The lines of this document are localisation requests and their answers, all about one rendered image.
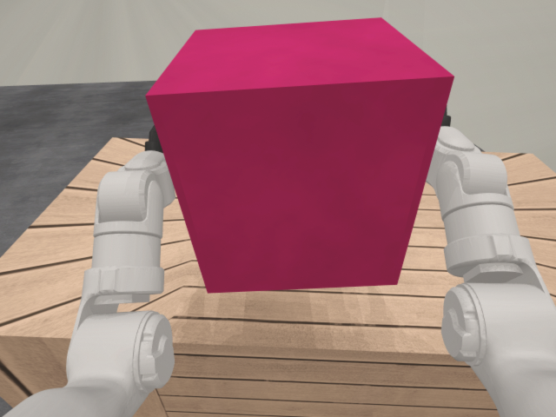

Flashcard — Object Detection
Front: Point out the robot left upper arm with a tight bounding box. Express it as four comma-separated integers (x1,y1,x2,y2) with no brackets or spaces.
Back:
3,310,175,417

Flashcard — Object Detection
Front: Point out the robot right upper arm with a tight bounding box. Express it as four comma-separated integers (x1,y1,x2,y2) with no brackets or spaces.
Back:
441,283,556,417

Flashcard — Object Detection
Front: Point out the carton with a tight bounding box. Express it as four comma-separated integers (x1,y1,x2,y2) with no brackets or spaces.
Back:
146,17,454,294

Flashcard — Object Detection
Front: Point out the robot right hand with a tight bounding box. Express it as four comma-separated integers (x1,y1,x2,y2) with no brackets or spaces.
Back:
441,107,451,127

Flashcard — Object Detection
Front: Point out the robot right forearm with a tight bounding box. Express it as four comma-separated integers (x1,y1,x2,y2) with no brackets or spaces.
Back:
426,126,556,312

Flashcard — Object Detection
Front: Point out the robot left forearm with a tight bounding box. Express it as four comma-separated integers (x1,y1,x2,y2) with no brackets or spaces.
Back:
66,150,175,379

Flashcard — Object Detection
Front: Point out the pedestal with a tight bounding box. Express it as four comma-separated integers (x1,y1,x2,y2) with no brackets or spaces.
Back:
0,137,556,417

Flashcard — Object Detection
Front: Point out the robot left hand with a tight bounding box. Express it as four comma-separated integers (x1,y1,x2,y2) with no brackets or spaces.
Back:
145,125,163,153

